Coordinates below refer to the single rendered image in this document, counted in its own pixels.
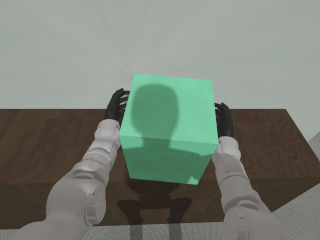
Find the right robot upper arm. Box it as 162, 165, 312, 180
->
222, 206, 284, 240

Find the right robot hand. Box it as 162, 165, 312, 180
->
214, 102, 234, 138

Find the robot left forearm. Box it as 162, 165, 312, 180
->
46, 119, 121, 216

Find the left robot upper arm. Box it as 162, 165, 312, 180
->
6, 178, 106, 240

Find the left robot hand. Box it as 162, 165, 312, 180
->
104, 88, 130, 121

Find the pedestal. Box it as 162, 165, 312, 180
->
0, 109, 320, 230

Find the robot right forearm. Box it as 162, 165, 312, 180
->
212, 136, 285, 240

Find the carton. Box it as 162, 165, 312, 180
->
119, 74, 219, 185

